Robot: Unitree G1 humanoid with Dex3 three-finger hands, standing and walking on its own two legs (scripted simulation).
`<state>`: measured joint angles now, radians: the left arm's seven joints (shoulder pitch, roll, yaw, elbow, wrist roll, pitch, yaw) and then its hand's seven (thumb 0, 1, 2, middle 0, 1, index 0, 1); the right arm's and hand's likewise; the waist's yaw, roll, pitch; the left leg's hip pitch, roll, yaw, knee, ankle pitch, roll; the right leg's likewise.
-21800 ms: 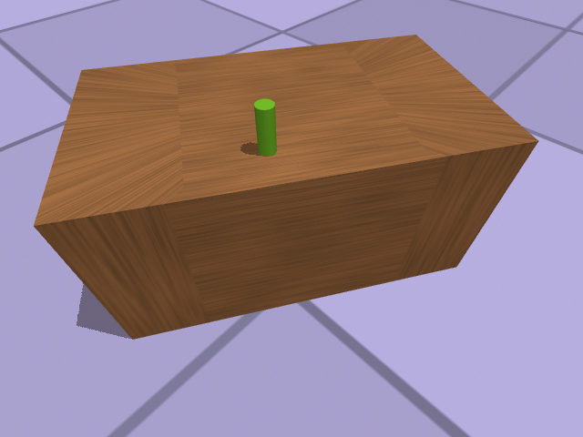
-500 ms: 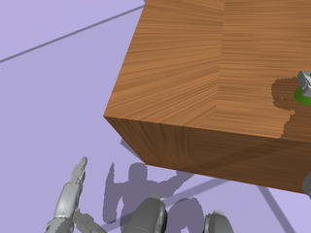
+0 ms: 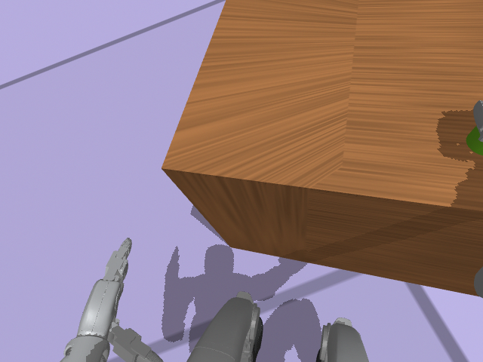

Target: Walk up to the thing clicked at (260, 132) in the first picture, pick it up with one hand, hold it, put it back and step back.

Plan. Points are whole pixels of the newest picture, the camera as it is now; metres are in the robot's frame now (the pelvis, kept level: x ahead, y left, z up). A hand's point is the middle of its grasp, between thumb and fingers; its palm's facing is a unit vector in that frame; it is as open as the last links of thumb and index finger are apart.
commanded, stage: open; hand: right
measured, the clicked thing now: out of the picture +0.52 -0.28 +0.05
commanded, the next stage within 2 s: withdraw in 0.38 s
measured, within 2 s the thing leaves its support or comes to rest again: neither
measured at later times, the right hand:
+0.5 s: hand out of the picture +0.52 -0.27 +0.04, palm faces +0.33 +0.95 +0.01, open 14.1 cm
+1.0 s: hand out of the picture +0.51 -0.35 +0.19, palm faces +0.37 +0.93 -0.01, open 17.4 cm
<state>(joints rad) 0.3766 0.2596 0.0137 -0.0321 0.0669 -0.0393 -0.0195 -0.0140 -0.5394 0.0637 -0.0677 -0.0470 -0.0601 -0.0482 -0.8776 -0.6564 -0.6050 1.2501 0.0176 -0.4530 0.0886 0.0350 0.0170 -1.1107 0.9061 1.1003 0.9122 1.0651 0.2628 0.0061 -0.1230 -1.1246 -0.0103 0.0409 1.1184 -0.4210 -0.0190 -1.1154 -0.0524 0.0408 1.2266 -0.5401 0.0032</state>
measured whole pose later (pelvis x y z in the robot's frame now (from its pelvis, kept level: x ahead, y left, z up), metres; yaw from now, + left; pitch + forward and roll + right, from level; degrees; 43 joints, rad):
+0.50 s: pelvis +0.01 +0.00 +0.00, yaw +0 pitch +24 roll +4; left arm 0.39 0.26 0.01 -0.04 0.06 -0.02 -0.02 -0.01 -0.55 0.08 -0.07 -0.05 -0.06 -0.06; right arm -0.82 -0.62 -0.60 1.21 0.02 -0.43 0.07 0.00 0.33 -0.18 0.50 0.32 0.49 0.33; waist 0.26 0.00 -0.14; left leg -1.10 -0.01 0.05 1.11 -0.44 -0.02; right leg -1.09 -0.05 0.05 1.22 -0.56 0.01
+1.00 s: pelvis +0.03 +0.00 +0.04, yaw -1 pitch +19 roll +3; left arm 0.33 0.26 -0.03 0.16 0.00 0.01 0.01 -0.01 -0.53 0.05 -0.06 -0.04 -0.06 -0.04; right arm -0.92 -0.82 -0.61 1.26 0.05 -0.25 0.22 -0.01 0.53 -0.04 0.07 0.05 0.06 0.06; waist 0.19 -0.02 -0.14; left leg -0.86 0.00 0.04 0.91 -0.38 -0.02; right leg -0.85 -0.04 0.04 1.01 -0.50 0.00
